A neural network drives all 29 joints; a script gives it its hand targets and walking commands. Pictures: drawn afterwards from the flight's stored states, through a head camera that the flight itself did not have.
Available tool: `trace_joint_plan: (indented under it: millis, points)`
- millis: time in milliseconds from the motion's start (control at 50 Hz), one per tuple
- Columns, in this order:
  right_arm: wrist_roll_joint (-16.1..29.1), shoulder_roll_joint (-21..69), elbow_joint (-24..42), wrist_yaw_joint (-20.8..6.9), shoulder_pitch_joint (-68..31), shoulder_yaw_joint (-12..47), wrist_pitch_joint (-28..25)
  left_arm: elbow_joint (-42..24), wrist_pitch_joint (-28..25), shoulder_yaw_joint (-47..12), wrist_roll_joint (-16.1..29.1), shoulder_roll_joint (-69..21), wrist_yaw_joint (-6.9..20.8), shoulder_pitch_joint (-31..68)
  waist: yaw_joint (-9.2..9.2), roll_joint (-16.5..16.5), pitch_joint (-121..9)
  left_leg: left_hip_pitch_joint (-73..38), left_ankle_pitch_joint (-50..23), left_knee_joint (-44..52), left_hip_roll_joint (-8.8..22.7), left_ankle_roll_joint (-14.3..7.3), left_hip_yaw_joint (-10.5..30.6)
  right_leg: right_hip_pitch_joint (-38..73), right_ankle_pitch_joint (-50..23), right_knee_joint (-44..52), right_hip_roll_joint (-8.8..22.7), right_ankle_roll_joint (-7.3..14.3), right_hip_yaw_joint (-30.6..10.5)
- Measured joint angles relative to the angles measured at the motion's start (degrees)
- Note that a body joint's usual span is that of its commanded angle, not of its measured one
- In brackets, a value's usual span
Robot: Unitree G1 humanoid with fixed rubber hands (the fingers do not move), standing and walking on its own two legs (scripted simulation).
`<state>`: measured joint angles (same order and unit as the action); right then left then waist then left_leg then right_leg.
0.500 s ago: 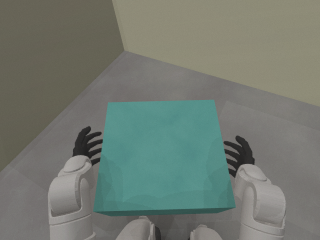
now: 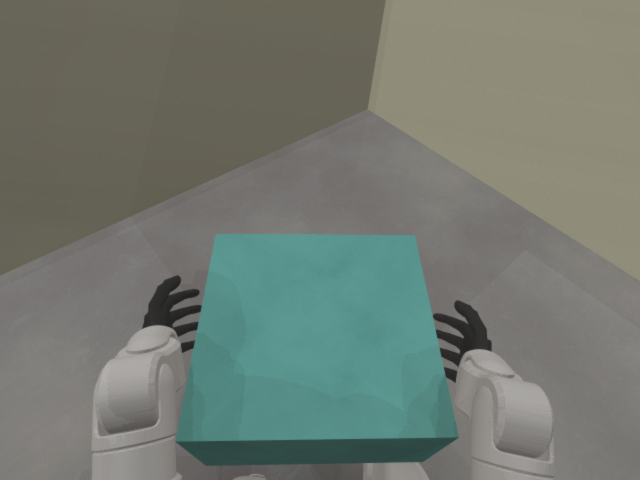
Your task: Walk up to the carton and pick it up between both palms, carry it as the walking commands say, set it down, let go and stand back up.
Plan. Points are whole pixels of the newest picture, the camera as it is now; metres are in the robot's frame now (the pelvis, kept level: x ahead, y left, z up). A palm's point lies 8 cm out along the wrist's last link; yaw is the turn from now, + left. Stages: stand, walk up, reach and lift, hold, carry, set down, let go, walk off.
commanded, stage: carry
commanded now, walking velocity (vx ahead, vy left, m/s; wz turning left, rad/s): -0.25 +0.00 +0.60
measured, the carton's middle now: (316, 344) +0.30 +0.02 -0.02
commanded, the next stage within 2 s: none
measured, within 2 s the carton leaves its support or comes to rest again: neither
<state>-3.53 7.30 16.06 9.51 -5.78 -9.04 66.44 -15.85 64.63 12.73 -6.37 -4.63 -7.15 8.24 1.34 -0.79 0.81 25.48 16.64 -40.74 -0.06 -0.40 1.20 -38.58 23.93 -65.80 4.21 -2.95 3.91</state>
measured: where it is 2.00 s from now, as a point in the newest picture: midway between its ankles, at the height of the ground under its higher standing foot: outside the picture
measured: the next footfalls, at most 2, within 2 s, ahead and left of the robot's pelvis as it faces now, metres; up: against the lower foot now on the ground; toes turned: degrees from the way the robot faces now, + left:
right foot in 0.16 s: -0.05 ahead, -0.11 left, +0.00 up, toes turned +1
left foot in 0.50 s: -0.25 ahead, +0.14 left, +0.00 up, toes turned +22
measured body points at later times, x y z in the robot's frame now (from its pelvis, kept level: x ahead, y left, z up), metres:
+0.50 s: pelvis -0.23 +0.00 -0.01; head -0.22 -0.01 +0.44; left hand +0.02 +0.24 +0.08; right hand +0.08 -0.12 +0.06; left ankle -0.29 +0.12 -0.72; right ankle -0.09 -0.11 -0.72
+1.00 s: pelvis -0.44 -0.07 +0.01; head -0.41 -0.09 +0.46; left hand -0.29 +0.23 +0.07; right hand -0.13 -0.10 +0.04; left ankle -0.45 +0.07 -0.63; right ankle -0.36 -0.15 -0.72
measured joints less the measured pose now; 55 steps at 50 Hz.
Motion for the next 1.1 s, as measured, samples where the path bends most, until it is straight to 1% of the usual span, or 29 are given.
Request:
trace_joint_plan:
  millis: [60,140,160,180,200,220,240,260,300,340,380,440,500,520,560,580,620,680,740,800,820,840,860,880,920,940,980,1040,1100]
  points:
    - [-0.91,0.23,1.84,-1.71,-2.59,-1.17,-1.13,-2.82,-1.44,-0.40,1.63,0.23,-1.39,1.05,1.82,0.56,0.43,3.55,-3.38,0.76,-0.63,0.11,0.63,4.64,1.54,4.35,-2.15,-0.19,-0.94]
    - [-2.83,0.50,3.52,-3.95,-4.53,-1.99,-2.66,-4.70,-2.81,0.21,2.31,-0.46,-1.87,2.88,2.49,2.14,-0.36,8.22,-8.49,2.72,-1.67,0.70,1.64,14.57,4.83,19.44,-4.44,0.32,-1.94]
    - [-3.24,0.23,3.49,-4.25,-4.71,-2.01,-2.74,-4.22,-3.33,0.34,2.16,-0.90,-1.78,2.97,2.53,3.72,-0.39,9.19,-9.72,3.07,-1.31,0.90,2.28,15.88,2.24,22.66,-5.39,1.23,-1.66]
    - [-3.49,-0.38,3.32,-4.59,-4.59,-2.22,-2.48,-3.28,-3.85,0.28,2.06,-1.72,-2.06,2.89,2.20,6.55,0.20,9.45,-10.71,3.31,-0.39,1.19,3.66,16.40,-0.72,24.43,-6.66,2.72,-0.40]
    - [-3.49,-0.84,3.12,-4.93,-3.62,-2.47,-2.18,-2.52,-3.74,-0.03,2.08,-2.44,-2.60,2.51,1.65,8.48,0.47,9.69,-8.35,2.26,0.02,1.30,4.52,16.93,-2.50,25.58,-7.19,3.96,0.78]
    - [-3.24,-0.99,2.90,-5.04,-2.03,-2.61,-2.14,-1.97,-3.17,-0.39,2.19,-2.87,-3.13,1.95,1.15,8.29,0.36,10.70,-0.88,-1.88,-0.71,1.60,3.65,16.74,-3.23,25.49,-6.21,4.64,1.15]
    - [-2.89,-0.92,2.92,-4.89,-0.37,-2.72,-2.00,-1.49,-2.72,-0.79,2.30,-3.12,-3.42,1.13,0.70,7.18,0.06,11.85,4.78,-7.33,-1.12,1.56,1.48,16.27,-3.48,24.99,-4.68,4.89,1.15]
    - [-2.50,-0.66,3.10,-4.50,0.97,-2.91,-1.66,-1.02,-2.43,-1.32,2.41,-3.03,-3.52,0.26,0.16,5.85,-0.12,12.50,7.84,-12.45,-1.15,1.56,-0.56,15.88,-3.65,24.49,-3.07,4.86,1.05]
    - [-1.49,-0.48,3.80,-3.28,2.41,-3.03,-0.72,-0.28,-2.39,-1.98,2.25,-2.83,-3.08,-0.81,-1.53,4.25,0.06,12.05,9.85,-20.13,-0.22,2.18,-2.98,15.93,-4.57,24.60,-0.55,4.46,1.59]
    - [-0.75,-0.76,4.68,-2.47,2.74,-2.58,-0.41,-0.55,-2.32,-2.02,1.59,-2.82,-2.26,-0.70,-3.26,3.51,0.16,10.11,10.27,-23.00,1.34,2.78,-3.94,15.65,-6.24,25.34,1.19,3.93,2.65]
    - [0.18,-1.24,5.71,-1.77,2.25,-2.23,-0.64,-1.45,-2.22,-1.84,0.47,-2.94,-1.20,0.46,-4.66,2.88,-0.07,7.34,10.83,-22.27,2.45,3.48,-4.43,14.42,-7.91,25.63,2.84,3.68,3.79]
    - [1.09,-2.31,6.60,-0.92,0.26,-1.71,-0.67,-2.05,-2.76,-1.35,-1.92,-3.22,0.90,2.50,-5.82,1.77,-1.10,1.73,11.53,-15.95,3.05,4.04,-5.33,11.17,-10.16,25.02,5.39,3.03,5.12]
    - [0.98,-2.97,5.32,-0.78,-2.36,-1.50,0.24,-1.30,-3.22,-0.89,-4.35,-3.27,2.62,3.44,-6.68,1.18,-2.99,-5.61,7.96,-2.22,2.41,3.14,-5.24,7.11,-11.83,22.99,8.01,1.88,6.56]
    - [0.59,-2.47,3.84,-0.74,-2.81,-1.27,-0.08,-0.57,-3.26,-0.82,-4.73,-2.50,2.99,3.36,-6.84,-0.06,-3.14,-4.59,6.92,-1.93,1.12,2.10,-4.84,5.72,-10.36,21.54,9.20,1.18,6.15]
    - [-0.08,-0.64,0.71,0.09,-2.52,-0.55,-0.16,0.86,-2.58,-0.13,-4.64,-0.90,3.60,1.76,-5.64,-0.57,-2.72,-2.16,6.00,-3.71,0.85,0.87,-3.74,3.32,1.16,15.65,6.69,-0.35,2.84]
    - [-0.30,0.47,-0.67,0.73,-2.15,-0.22,-0.02,1.39,-1.79,0.69,-4.30,-0.30,3.81,1.04,-4.58,-0.82,-2.26,-1.56,5.22,-3.68,0.94,0.63,-3.44,2.14,3.84,11.39,5.28,-0.62,1.57]
    - [-0.12,0.30,-2.21,1.48,-1.22,1.56,0.30,1.79,-0.33,1.27,-3.42,0.55,3.51,0.14,-2.46,-0.84,-1.27,0.11,3.09,-3.29,0.93,0.41,-2.17,0.68,4.72,4.33,3.04,-0.80,0.64]
    - [-0.51,0.09,-1.46,0.26,-1.21,1.01,0.10,0.28,0.49,0.28,-0.55,1.00,0.61,0.17,0.56,-0.54,0.50,3.35,-0.95,-2.18,-0.16,0.37,-0.02,0.87,3.72,-0.76,0.67,-0.98,-0.40]
    - [-1.72,0.25,0.54,-2.48,-2.72,-1.13,-1.02,-2.63,-0.31,-0.31,1.75,0.15,-2.20,1.03,3.08,0.46,1.55,6.64,-5.31,-0.26,-1.14,0.25,0.93,3.96,3.10,1.99,-1.36,-0.87,-0.95]
    - [-2.52,0.40,2.74,-4.24,-3.72,-2.26,-2.19,-4.99,-1.47,-0.11,2.91,-0.85,-3.33,1.93,3.91,2.12,1.17,9.72,-9.95,2.47,-2.02,0.26,1.36,9.83,5.08,10.92,-3.02,-0.51,-1.34]
    - [-2.78,0.40,3.38,-4.42,-3.66,-2.11,-2.49,-5.29,-1.90,0.10,3.03,-1.06,-3.15,2.04,3.78,2.86,0.68,10.65,-11.56,3.55,-2.24,0.33,1.55,12.48,6.14,15.21,-3.70,-0.15,-1.52]
    - [-3.08,0.22,3.86,-4.51,-3.53,-1.88,-2.63,-5.14,-2.43,0.31,3.00,-1.40,-2.87,2.09,3.64,4.14,0.26,11.49,-13.08,4.50,-2.12,0.46,1.99,14.61,5.18,19.64,-4.70,1.24,-1.50]
    - [-3.30,-0.32,4.09,-4.68,-3.37,-1.92,-2.48,-4.38,-3.17,0.41,2.82,-2.22,-2.77,2.07,3.18,6.97,0.61,11.64,-13.57,5.11,-1.20,0.63,3.21,15.39,1.37,22.29,-6.09,2.96,-0.49]
    - [-3.35,-0.69,4.04,-4.87,-2.50,-2.08,-2.31,-3.52,-3.44,0.31,2.60,-2.98,-2.88,1.78,2.34,8.93,0.85,12.00,-10.08,4.27,-0.89,0.81,4.13,16.17,-1.02,23.99,-6.57,4.00,0.71]
    - [-3.06,-0.42,3.76,-4.68,0.35,-2.43,-2.17,-1.95,-2.69,-0.53,2.71,-3.10,-3.31,0.83,0.92,7.58,0.55,15.19,4.30,-8.29,-2.08,1.65,1.25,16.30,-2.83,24.63,-4.10,4.49,1.14]
    - [-2.84,-0.09,3.81,-4.23,1.45,-2.62,-1.75,-1.12,-2.51,-0.88,2.77,-2.97,-3.25,0.19,0.35,6.16,0.45,16.37,7.31,-15.96,-2.19,1.74,-0.62,16.36,-3.35,24.78,-2.57,4.34,0.86]
    - [-2.27,-0.07,4.13,-3.10,2.41,-2.68,-0.42,0.37,-2.55,-1.31,2.36,-2.86,-2.58,-0.58,-1.19,4.25,0.46,16.04,8.15,-26.19,-1.28,2.45,-2.86,17.04,-4.81,25.96,-0.18,3.78,0.80]
    - [-0.87,-0.87,5.72,-1.64,2.49,-1.82,0.38,-0.30,-2.69,-1.60,0.67,-2.85,-0.81,-0.54,-4.16,3.26,-0.81,11.90,7.53,-28.58,1.47,3.54,-4.23,16.68,-7.54,27.89,2.28,2.83,2.23]
    - [0.37,-1.71,7.04,-1.21,0.73,-1.88,-0.18,-1.98,-2.49,-1.46,-1.50,-3.15,0.70,2.07,-5.93,2.50,-2.36,4.91,8.97,-21.09,3.27,4.28,-5.10,13.97,-9.25,27.17,4.61,2.12,3.75]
